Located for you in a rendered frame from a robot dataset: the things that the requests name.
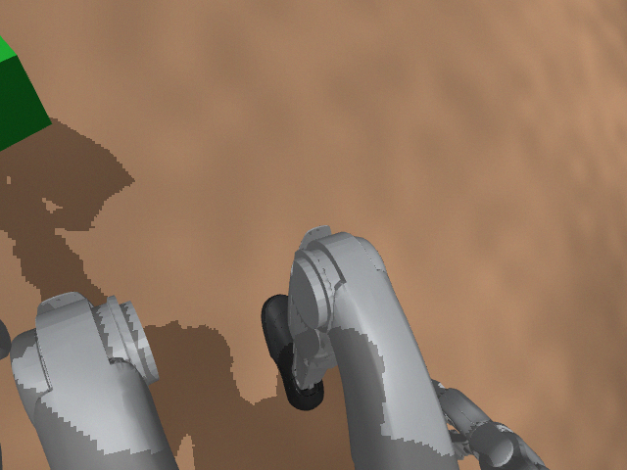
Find right robot foot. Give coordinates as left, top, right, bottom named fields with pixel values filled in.
left=262, top=295, right=324, bottom=411

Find right robot hand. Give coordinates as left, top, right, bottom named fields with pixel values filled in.
left=431, top=379, right=494, bottom=460

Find right robot arm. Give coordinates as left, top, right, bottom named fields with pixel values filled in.
left=469, top=422, right=550, bottom=470

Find carton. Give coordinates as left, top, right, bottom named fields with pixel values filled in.
left=0, top=36, right=52, bottom=151

